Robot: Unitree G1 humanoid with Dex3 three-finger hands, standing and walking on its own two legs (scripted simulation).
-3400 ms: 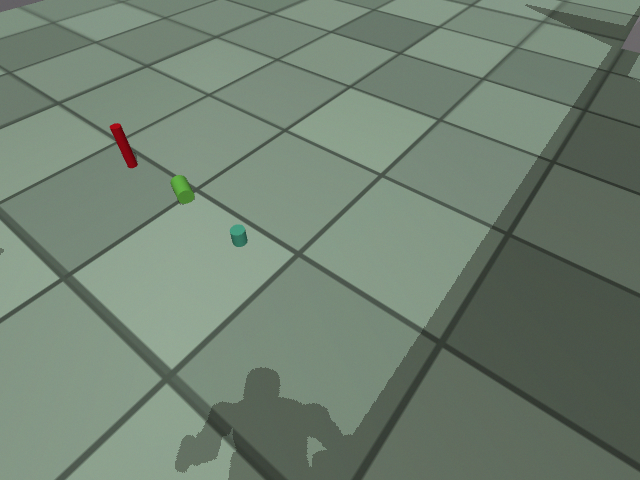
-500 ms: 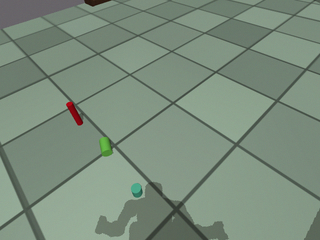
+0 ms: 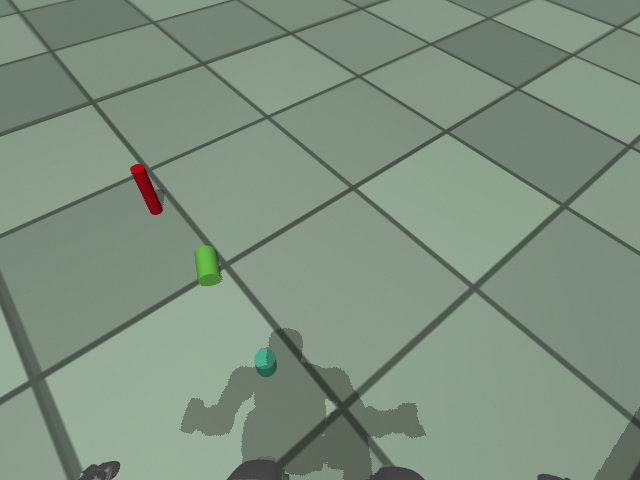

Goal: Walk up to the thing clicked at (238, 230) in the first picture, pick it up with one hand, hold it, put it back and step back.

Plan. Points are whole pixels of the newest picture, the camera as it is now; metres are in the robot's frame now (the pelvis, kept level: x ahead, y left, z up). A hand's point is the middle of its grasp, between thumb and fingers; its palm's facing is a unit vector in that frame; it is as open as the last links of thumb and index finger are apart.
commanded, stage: walk up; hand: left
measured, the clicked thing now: (265, 363) +0.51 +0.17 -0.71
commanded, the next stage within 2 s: none
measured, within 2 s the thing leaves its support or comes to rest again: neither
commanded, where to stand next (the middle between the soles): +0.12 +0.01 m, yaw -1 degrees
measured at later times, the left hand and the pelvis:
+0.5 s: hand out of the picture +0.05 +0.28 -0.13, palm faces -0.05 -0.92 -0.38, open 7.3 cm; pelvis +0.00 +0.01 +0.02, yaw -1 degrees
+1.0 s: hand out of the picture +0.12 +0.26 -0.12, palm faces -0.07 -0.93 -0.37, open 7.3 cm; pelvis +0.02 +0.01 +0.03, yaw -2 degrees
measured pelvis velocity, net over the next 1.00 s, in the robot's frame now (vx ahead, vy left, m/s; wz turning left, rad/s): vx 0.02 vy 0.01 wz -0.03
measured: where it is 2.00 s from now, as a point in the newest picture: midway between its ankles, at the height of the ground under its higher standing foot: outside the picture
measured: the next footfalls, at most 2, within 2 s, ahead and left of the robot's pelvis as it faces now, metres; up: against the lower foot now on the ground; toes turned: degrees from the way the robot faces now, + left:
left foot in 1.98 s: +0.21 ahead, +0.18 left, +0.00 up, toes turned +0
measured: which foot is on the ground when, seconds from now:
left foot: down 0.00-1.00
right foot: down 0.00-1.00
